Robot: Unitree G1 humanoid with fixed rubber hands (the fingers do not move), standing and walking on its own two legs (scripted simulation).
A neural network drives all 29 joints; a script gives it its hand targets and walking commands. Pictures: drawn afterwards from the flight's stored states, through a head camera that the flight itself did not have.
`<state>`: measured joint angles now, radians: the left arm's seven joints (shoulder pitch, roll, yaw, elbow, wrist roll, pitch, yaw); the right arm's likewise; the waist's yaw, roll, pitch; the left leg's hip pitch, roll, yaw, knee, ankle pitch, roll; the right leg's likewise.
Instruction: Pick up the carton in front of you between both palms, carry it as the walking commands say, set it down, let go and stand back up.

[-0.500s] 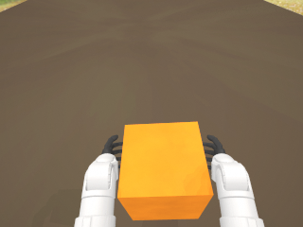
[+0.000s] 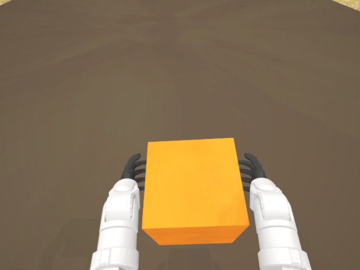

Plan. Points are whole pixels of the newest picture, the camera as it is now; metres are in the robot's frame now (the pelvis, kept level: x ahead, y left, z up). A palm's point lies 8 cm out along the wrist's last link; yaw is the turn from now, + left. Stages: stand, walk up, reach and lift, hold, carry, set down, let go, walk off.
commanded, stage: carry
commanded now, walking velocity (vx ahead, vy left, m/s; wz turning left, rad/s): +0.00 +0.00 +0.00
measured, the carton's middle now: (193, 196) +0.33 +0.00 -0.04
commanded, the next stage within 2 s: hold in 0.58 s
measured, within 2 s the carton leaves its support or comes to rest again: neither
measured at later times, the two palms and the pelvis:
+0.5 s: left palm (126, 192) +0.28 +0.15 +0.05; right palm (257, 192) +0.28 -0.14 +0.05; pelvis -0.01 +0.00 +0.00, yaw +0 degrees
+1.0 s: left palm (116, 206) +0.24 +0.16 +0.06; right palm (253, 192) +0.28 -0.13 +0.05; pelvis -0.03 -0.02 +0.01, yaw +7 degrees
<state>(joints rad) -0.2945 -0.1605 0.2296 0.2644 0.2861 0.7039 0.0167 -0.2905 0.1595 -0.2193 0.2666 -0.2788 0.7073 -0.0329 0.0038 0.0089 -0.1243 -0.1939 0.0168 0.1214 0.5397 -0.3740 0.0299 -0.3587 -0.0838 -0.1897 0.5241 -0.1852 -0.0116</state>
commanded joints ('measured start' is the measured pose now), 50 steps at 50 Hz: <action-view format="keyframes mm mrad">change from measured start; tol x4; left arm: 1 -399 -904 -510 -8 -243 -7 -243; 29 -401 -908 -524 -34 -254 -3 -244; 30 -347 -925 -481 16 -234 -16 -248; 31 -353 -926 -487 -24 -233 -41 -238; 35 -315 -886 -445 18 -203 -53 -218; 41 -432 -898 -481 16 -233 -52 -258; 50 -447 -901 -430 62 -201 -58 -265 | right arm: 1 -415 926 505 -29 250 -8 244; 29 -424 929 529 -61 265 -6 246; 30 -360 955 522 -99 259 0 251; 33 -396 911 549 -158 268 -18 248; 42 -372 914 469 -55 203 -23 232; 50 -438 936 467 -21 208 -20 255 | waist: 1 -3 2 -197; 29 -4 -4 -190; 30 -10 120 -44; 33 25 50 -142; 41 -37 21 -47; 50 -2 21 -8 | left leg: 1 -47 136 -103 -104 303 7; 29 -71 129 -113 -118 250 14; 30 -145 -39 -252 -211 477 19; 31 -137 -33 -265 -208 531 7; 32 5 -39 -266 -184 610 -1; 36 69 -58 -249 -225 444 -5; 50 -147 -47 -240 -275 143 21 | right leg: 1 182 -95 113 -37 192 -8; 29 180 -98 116 -57 158 0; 30 491 186 240 -56 300 -15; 31 564 161 271 -68 368 -20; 32 478 162 273 -87 411 -3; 41 486 176 258 -140 193 -6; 50 594 154 259 -138 122 2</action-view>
